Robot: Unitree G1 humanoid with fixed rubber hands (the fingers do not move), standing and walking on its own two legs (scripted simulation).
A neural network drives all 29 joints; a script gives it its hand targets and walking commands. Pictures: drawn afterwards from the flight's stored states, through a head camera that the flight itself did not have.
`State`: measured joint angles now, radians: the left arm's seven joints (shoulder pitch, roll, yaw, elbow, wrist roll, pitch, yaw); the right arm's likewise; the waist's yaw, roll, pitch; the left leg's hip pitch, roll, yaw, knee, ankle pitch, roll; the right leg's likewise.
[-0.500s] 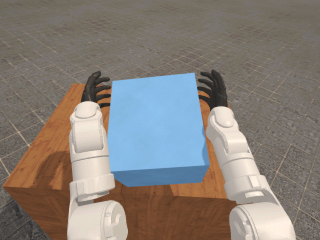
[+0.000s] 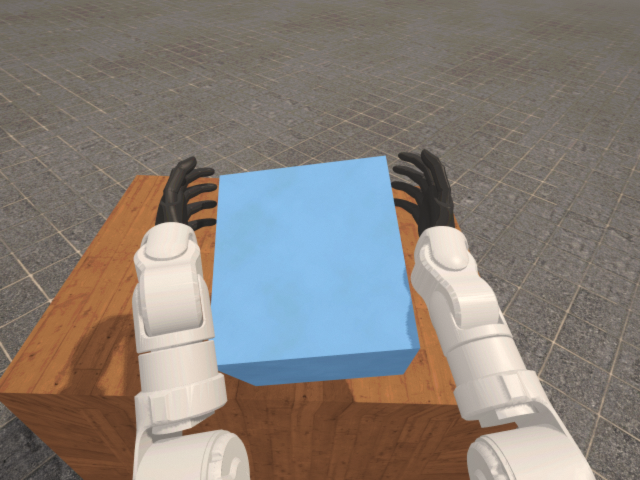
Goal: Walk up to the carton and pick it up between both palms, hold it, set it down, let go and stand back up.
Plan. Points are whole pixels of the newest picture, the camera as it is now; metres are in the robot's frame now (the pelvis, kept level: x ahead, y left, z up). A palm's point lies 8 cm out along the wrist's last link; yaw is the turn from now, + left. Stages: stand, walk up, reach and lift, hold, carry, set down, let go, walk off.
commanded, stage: hold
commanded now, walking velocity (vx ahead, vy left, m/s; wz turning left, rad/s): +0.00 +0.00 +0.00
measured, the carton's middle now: (315, 279) +0.35 -0.01 +0.10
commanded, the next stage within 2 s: set down in 0.48 s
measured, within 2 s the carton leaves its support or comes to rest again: neither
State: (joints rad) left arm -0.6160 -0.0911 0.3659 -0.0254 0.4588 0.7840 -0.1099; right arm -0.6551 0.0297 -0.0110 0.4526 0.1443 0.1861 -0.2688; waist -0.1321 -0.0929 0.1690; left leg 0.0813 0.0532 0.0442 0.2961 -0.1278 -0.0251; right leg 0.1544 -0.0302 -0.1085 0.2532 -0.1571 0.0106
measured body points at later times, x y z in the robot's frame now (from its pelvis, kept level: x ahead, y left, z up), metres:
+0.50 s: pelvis -0.02 +0.00 +0.00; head -0.05 +0.04 +0.45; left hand +0.37 +0.15 +0.20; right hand +0.36 -0.14 +0.21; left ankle +0.04 +0.13 -0.75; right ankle +0.01 -0.12 -0.75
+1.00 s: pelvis +0.02 +0.02 +0.00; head +0.00 +0.05 +0.45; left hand +0.41 +0.16 +0.16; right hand +0.39 -0.13 +0.19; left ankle +0.04 +0.13 -0.75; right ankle +0.01 -0.12 -0.75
